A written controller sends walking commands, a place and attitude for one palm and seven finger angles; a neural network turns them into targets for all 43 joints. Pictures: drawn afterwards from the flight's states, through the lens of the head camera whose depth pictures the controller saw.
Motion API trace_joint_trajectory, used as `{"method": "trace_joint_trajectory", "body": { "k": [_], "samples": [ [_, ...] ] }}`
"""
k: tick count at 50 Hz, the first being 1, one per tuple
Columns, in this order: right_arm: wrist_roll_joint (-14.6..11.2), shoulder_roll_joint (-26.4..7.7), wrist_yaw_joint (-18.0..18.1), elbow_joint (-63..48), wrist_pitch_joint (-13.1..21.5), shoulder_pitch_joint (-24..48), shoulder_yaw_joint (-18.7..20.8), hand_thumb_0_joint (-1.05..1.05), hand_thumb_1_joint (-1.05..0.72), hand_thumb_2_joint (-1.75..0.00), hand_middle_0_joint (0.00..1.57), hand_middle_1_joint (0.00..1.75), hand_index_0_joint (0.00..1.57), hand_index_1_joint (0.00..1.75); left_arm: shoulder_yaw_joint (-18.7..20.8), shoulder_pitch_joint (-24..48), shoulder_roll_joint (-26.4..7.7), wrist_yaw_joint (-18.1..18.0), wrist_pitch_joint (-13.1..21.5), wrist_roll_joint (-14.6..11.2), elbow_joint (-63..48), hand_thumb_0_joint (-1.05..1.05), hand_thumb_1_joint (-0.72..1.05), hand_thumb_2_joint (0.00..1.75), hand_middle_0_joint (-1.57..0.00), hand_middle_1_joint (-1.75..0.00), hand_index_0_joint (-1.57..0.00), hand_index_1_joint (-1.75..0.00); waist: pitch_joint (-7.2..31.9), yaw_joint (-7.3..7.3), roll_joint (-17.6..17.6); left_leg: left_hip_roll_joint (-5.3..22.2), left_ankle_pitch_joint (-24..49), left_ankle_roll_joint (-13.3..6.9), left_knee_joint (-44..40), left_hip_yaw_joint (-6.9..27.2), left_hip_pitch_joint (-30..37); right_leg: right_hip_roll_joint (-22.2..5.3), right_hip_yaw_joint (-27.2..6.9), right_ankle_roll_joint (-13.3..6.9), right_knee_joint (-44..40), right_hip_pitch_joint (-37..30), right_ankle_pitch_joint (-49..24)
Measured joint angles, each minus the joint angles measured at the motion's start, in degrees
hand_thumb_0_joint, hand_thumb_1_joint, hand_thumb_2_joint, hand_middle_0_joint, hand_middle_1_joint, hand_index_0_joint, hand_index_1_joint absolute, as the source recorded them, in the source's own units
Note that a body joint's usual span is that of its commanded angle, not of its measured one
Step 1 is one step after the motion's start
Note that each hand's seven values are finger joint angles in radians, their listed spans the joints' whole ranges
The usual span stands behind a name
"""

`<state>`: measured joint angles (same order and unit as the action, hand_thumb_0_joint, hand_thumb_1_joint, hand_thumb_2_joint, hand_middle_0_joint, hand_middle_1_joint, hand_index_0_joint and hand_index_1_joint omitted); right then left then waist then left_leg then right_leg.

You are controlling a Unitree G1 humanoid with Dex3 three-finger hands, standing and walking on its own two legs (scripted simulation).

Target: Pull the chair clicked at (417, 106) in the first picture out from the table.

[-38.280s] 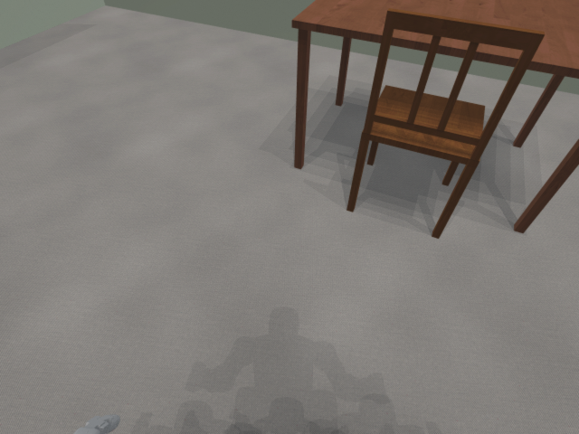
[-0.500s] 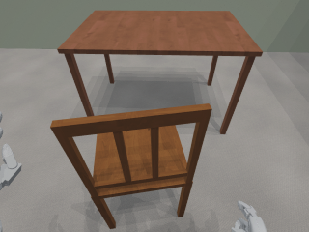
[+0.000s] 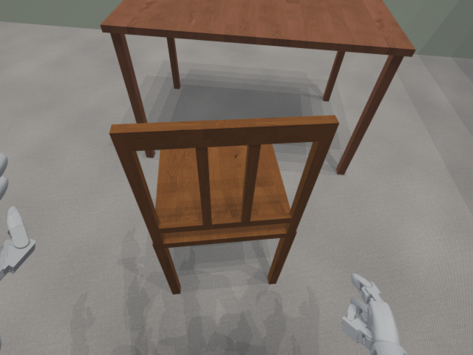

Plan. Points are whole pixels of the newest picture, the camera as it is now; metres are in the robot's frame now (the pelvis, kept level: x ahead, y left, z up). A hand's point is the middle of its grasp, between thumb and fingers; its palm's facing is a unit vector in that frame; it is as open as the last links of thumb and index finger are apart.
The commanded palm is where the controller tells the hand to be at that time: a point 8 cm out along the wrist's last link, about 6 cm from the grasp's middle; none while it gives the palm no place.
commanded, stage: stop stepping back and stand still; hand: left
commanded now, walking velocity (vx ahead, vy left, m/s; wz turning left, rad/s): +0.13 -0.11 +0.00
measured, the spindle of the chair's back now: (204, 189) +0.48 +0.11 -0.08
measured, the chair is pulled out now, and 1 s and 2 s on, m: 0.52 0.52 0.52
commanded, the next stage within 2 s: let the arm hang, fingers relaxed in 0.70 s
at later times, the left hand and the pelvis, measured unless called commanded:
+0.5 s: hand (13, 324) +0.13 +0.25 +0.14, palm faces +0.43 -0.83 -0.36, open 7.4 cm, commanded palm +0.07 +0.30 +0.19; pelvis -0.06 -0.01 +0.01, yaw +1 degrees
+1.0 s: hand out of the picture +0.02 +0.19 -0.13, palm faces +0.07 -0.97 -0.22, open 7.4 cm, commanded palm none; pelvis -0.09 +0.00 -0.01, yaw +4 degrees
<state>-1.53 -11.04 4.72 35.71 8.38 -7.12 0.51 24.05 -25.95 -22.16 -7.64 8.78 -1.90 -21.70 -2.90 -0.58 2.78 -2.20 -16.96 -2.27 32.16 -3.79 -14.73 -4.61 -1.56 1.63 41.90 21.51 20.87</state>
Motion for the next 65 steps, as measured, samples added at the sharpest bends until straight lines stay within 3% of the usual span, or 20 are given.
{"method": "trace_joint_trajectory", "body": {
  "k": [3,5,8,11,14,17,20,25,30,33,35,40,42,45,47,51,52,55,59,65],
  "samples": [
    [0.81,1.41,-1.15,-2.07,1.12,-0.52,-0.73,0.02,-0.91,-0.90,0.20,0.30,0.20,0.30,-2.73,-3.71,0.11,0.53,-1.77,0.08,-5.65,0.01,0.89,0.90,-0.21,-0.30,-0.21,-0.31,-1.21,1.49,0.79,1.20,1.92,0.30,-1.24,0.16,0.63,1.56,2.67,-0.52,-1.36,-0.75,1.71],
    [0.47,1.77,-1.80,-3.31,1.31,-2.48,-1.27,0.02,-0.91,-0.90,0.20,0.30,0.20,0.30,-3.60,-7.30,-1.94,1.06,-1.07,0.06,-11.59,0.02,0.89,0.90,-0.21,-0.30,-0.21,-0.31,-0.77,2.12,0.96,1.87,2.15,0.68,-0.69,1.18,-0.15,2.30,4.34,-0.82,-7.47,-3.78,-2.36],
    [0.06,1.39,-2.03,-3.01,0.30,-4.66,-1.59,0.01,-0.90,-0.90,0.21,0.30,0.20,0.30,-1.21,-11.15,-6.31,1.57,2.32,-0.27,-16.92,0.02,0.89,0.90,-0.22,-0.31,-0.22,-0.31,-0.44,1.76,-0.25,3.37,1.77,1.25,1.36,2.62,-1.42,3.84,5.95,-1.48,-13.30,-6.23,-10.85],
    [-0.20,0.47,-1.24,-1.19,-1.24,-7.00,-1.36,0.01,-0.90,-0.90,0.21,0.30,0.21,0.30,2.46,-11.14,-8.32,1.10,4.24,-0.45,-14.89,0.01,0.88,0.90,-0.22,-0.31,-0.22,-0.31,1.50,0.60,-2.36,4.09,-0.95,1.25,1.93,3.26,-2.37,4.80,6.39,-2.39,-13.89,-5.96,-7.69],
    [-0.46,-0.75,-0.21,0.54,-2.23,-8.64,-0.89,0.01,-0.90,-0.90,0.21,0.30,0.21,0.30,4.16,-8.20,-6.24,0.04,3.40,-0.70,-8.00,0.01,0.88,0.90,-0.22,-0.31,-0.22,-0.31,3.25,0.23,-4.72,3.76,-4.77,0.83,1.41,3.42,-3.03,5.16,5.64,-3.25,-14.61,-5.47,-4.28],
    [-0.23,-1.85,0.25,1.90,-2.53,-9.26,-0.63,0.02,-0.90,-0.90,0.21,0.30,0.21,0.30,3.80,-5.12,-3.55,-0.96,1.24,-0.96,-1.85,0.00,0.89,0.90,-0.22,-0.31,-0.22,-0.31,3.23,0.33,-5.53,2.73,-6.01,0.25,1.64,3.28,-3.45,4.49,4.95,-3.17,-15.78,-5.37,-9.10],
    [0.06,-2.74,0.46,3.69,-2.56,-9.22,-0.71,0.02,-0.90,-0.90,0.21,0.30,0.20,0.30,0.37,-3.70,0.05,-1.37,-0.80,-0.99,0.82,0.01,0.89,0.90,-0.21,-0.30,-0.21,-0.31,2.73,0.28,-5.03,1.88,-5.41,-0.08,2.67,3.04,-3.09,3.78,4.38,-2.39,-15.13,-5.53,-13.72],
    [0.88,-2.36,1.21,4.35,-2.56,-9.09,-1.09,0.02,-0.91,-0.90,0.20,0.30,0.20,0.30,-6.51,-4.50,4.17,-1.29,-2.85,0.80,-1.54,0.01,0.89,0.90,-0.21,-0.30,-0.21,-0.31,3.41,0.73,-2.43,1.42,-5.94,-0.75,2.22,2.95,-2.65,3.74,3.64,-2.53,-11.62,-4.28,-4.95],
    [1.01,0.04,1.45,0.67,-0.33,-9.65,0.02,0.02,-0.91,-0.90,0.20,0.30,0.20,0.30,-3.79,-4.65,-2.46,-0.67,-1.40,2.20,-8.56,0.02,0.88,0.90,-0.22,-0.31,-0.22,-0.31,2.48,2.44,-2.10,2.35,0.68,-0.44,-1.81,3.89,-2.61,4.15,5.74,-1.63,-3.29,-4.09,1.13],
    [0.48,0.64,0.62,-0.26,0.68,-10.52,-0.30,0.02,-0.91,-0.90,0.20,0.30,0.20,0.30,1.91,-5.72,-7.66,-1.21,2.15,1.49,-10.16,0.01,0.88,0.90,-0.22,-0.31,-0.22,-0.31,4.21,2.42,-2.37,2.20,4.35,0.48,-1.46,3.71,-5.06,3.72,6.71,-2.38,-12.79,-10.53,-1.90],
    [0.30,-0.07,0.11,0.97,0.47,-8.99,-0.44,0.02,-0.90,-0.90,0.20,0.30,0.20,0.30,3.87,-5.80,-7.29,-1.14,3.99,0.61,-8.29,0.01,0.89,0.90,-0.22,-0.31,-0.22,-0.31,3.58,1.84,-4.91,3.40,4.94,0.84,0.70,4.09,-6.23,4.95,7.01,-2.02,-15.09,-11.17,-6.87],
    [-0.29,-1.34,-0.39,3.34,-0.58,-7.74,-0.40,0.02,-0.90,-0.90,0.21,0.30,0.20,0.30,0.92,-6.09,-2.09,-0.15,2.32,-1.14,-1.10,0.00,0.89,0.90,-0.21,-0.30,-0.21,-0.31,3.86,0.35,-6.91,3.12,2.62,0.67,2.10,3.84,-5.84,5.05,5.64,-1.41,-13.39,-10.83,-5.46],
    [1.02,-2.30,-2.40,4.79,-0.60,-7.39,0.43,0.01,-0.90,-0.90,0.21,0.30,0.20,0.30,-3.12,-2.74,0.29,2.12,0.11,1.28,6.92,0.00,0.89,0.90,-0.21,-0.30,-0.21,-0.30,4.79,0.01,-7.21,2.54,8.96,-0.16,2.44,4.13,-7.17,4.29,5.83,-1.40,-8.41,-7.75,-3.76],
    [2.66,-2.65,-4.10,7.91,-4.84,-5.14,0.17,0.01,-0.91,-0.90,0.20,0.30,0.20,0.30,-10.20,4.46,4.67,5.14,-8.25,2.89,26.87,0.00,0.90,0.90,-0.20,-0.30,-0.20,-0.30,5.33,0.61,-5.45,0.00,6.05,-0.55,4.19,3.30,-8.95,2.68,3.29,-1.14,-0.63,-3.33,5.17],
    [3.40,-2.43,-4.64,8.82,-6.98,-4.37,-0.27,0.01,-0.91,-0.90,0.20,0.30,0.20,0.30,-15.16,7.47,7.70,6.53,-12.14,3.44,40.30,0.00,0.91,0.90,-0.20,-0.30,-0.19,-0.30,4.32,1.63,-4.94,-0.80,6.02,-0.52,4.26,3.59,-9.13,2.53,2.74,-1.23,-0.90,-3.19,1.43],
    [3.14,-0.51,-5.19,10.81,-9.56,-5.83,-0.72,0.01,-0.91,-0.90,0.20,0.30,0.20,0.30,-24.13,6.56,13.30,8.18,-14.11,3.66,58.37,0.01,0.91,0.90,-0.20,-0.30,-0.19,-0.30,2.29,2.41,-2.80,-0.89,0.59,0.29,6.13,5.39,-9.08,3.21,3.70,-2.00,-3.85,-5.13,-1.68],
    [3.01,0.09,-5.20,11.31,-10.01,-6.87,-0.58,0.01,-0.91,-0.90,0.20,0.30,0.20,0.30,-23.73,5.86,14.19,7.30,-13.81,2.91,60.68,0.00,0.94,0.90,-0.20,-0.30,-0.20,-0.30,2.13,2.31,-2.10,-0.71,-1.47,0.65,8.31,6.08,-9.45,3.67,4.13,-2.51,-4.51,-5.28,-1.55],
    [3.01,0.98,-4.93,13.40,-10.03,-10.56,-0.33,0.01,-0.91,-0.90,0.20,0.30,0.20,0.30,-23.09,5.21,12.01,6.65,-12.69,2.72,65.52,-0.04,1.03,0.90,-0.21,-0.30,-0.21,-0.30,1.92,1.81,-1.37,0.70,-0.86,0.57,7.36,7.77,-7.20,5.47,5.30,-3.00,-5.21,-4.43,-1.83],
    [3.19,2.12,-4.03,17.37,-9.57,-13.23,-0.69,0.01,-0.91,-0.90,0.20,0.30,0.20,0.30,-23.53,5.97,9.40,7.19,-12.20,2.65,71.26,-0.03,1.01,0.90,-0.21,-0.30,-0.21,-0.30,-0.55,0.91,0.01,0.17,2.42,0.26,3.51,6.89,-6.12,5.03,4.08,-2.81,-8.49,-5.17,-3.31],
    [2.30,2.28,-3.43,20.57,-8.94,-15.14,-1.11,0.01,-0.91,-0.90,0.20,0.30,0.20,0.30,-24.33,4.91,9.01,6.91,-10.79,2.21,76.90,-0.01,0.95,0.90,-0.21,-0.30,-0.21,-0.30,-1.69,0.36,-2.55,-0.49,6.10,0.05,-4.38,6.20,-2.54,4.16,3.26,-1.59,-15.19,-7.99,-7.23]
  ]
}}
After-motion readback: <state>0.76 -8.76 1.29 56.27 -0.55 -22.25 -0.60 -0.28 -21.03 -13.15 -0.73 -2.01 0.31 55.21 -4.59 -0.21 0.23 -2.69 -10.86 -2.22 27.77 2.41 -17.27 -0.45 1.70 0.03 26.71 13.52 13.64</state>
